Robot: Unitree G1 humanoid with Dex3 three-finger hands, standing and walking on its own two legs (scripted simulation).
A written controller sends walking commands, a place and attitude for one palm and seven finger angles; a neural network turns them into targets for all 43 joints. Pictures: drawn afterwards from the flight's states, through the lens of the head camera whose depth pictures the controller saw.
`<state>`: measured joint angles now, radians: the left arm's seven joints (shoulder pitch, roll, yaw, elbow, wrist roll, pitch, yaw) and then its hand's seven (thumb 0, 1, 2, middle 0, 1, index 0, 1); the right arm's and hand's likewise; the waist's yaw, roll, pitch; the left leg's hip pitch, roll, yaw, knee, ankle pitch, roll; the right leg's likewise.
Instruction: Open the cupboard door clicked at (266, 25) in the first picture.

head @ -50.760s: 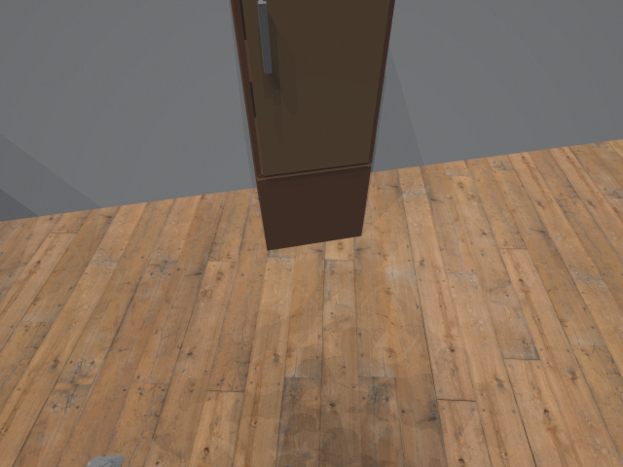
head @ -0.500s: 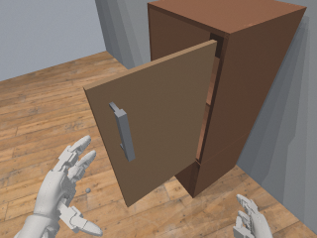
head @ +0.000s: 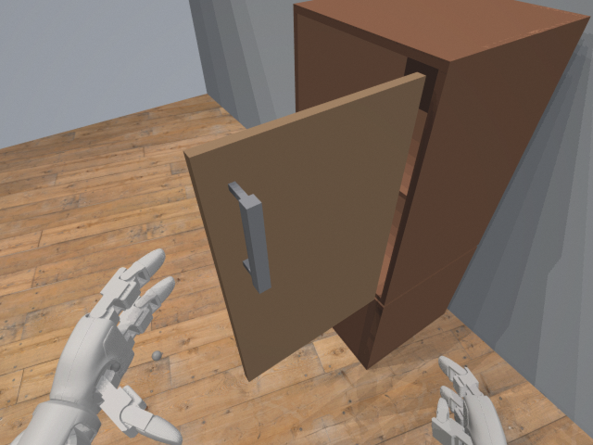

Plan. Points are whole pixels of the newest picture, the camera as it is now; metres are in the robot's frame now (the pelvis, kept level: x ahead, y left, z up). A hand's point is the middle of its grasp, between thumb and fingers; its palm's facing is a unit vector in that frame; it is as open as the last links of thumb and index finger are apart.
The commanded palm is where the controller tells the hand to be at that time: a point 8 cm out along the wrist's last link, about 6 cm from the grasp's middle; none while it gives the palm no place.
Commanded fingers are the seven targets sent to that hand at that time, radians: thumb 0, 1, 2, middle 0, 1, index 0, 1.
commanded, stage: draw the hand back to the body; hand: left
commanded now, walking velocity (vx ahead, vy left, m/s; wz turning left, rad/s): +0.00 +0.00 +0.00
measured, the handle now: (249, 240) +0.34 +0.10 +0.13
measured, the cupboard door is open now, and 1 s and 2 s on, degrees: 91 91 91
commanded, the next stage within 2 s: step back with the hand held close in 1.38 s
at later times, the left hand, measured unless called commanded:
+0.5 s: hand (107, 332) +0.19 +0.22 +0.14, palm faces +0.27 -0.91 -0.31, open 14.9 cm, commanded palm +0.15 +0.27 +0.16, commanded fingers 0.00 0.06 0.54 -0.17 -0.30 -0.17 -0.30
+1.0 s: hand (90, 278) +0.24 +0.26 +0.16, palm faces +0.38 -0.83 -0.40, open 9.1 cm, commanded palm +0.20 +0.30 +0.19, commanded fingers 0.00 0.90 0.90 -0.20 -0.30 -0.20 -0.30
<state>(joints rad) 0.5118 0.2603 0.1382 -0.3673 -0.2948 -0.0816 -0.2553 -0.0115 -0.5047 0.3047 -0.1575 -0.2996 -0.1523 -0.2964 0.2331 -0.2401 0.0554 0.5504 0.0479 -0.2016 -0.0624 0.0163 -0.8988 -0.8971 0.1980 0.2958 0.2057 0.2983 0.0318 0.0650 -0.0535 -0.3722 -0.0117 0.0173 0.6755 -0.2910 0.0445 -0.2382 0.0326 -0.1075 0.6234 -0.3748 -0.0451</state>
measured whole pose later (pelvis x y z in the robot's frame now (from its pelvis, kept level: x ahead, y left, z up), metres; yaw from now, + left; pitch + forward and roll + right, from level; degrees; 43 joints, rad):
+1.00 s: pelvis +0.04 +0.00 +0.02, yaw -3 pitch -3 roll +0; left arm 0.48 0.35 0.31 -0.38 -0.08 -0.07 0.11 0.01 0.59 0.78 -0.20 -0.30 -0.20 -0.30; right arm 0.19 -0.23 0.02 0.62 0.00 -0.06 -0.06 0.01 -0.90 -0.90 0.20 0.30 0.21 0.30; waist 0.07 0.05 0.01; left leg -0.13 -0.02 0.07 0.41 -0.24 0.05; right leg -0.01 0.03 -0.04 0.35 -0.29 -0.03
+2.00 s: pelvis -0.02 +0.03 +0.01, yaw -5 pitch +0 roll -2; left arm 0.56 0.44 0.40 -0.51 -0.06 -0.14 0.13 0.02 0.88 0.90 -0.22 -0.30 -0.21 -0.30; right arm 0.21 -0.24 -0.01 0.54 0.03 0.02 -0.08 0.01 -0.90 -0.90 0.20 0.30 0.20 0.30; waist 0.00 0.02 0.02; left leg -0.33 0.00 0.11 0.50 -0.18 0.08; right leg -0.24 0.04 -0.02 0.48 -0.23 -0.01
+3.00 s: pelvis -0.24 +0.14 +0.01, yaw -10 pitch -4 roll -3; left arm 0.45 0.44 0.46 -0.54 -0.08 -0.14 0.12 0.02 0.88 0.90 -0.22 -0.30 -0.21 -0.30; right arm 0.22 -0.13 0.03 0.65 -0.01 -0.12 -0.03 0.01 -0.90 -0.90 0.20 0.30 0.21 0.30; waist -0.04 -0.06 0.05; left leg -0.37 -0.04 0.01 0.45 -0.11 0.00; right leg -0.28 0.10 0.02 0.89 -0.53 -0.03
